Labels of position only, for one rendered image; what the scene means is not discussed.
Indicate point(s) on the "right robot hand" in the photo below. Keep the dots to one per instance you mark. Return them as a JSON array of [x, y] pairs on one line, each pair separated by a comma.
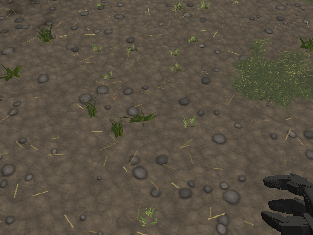
[[301, 223]]

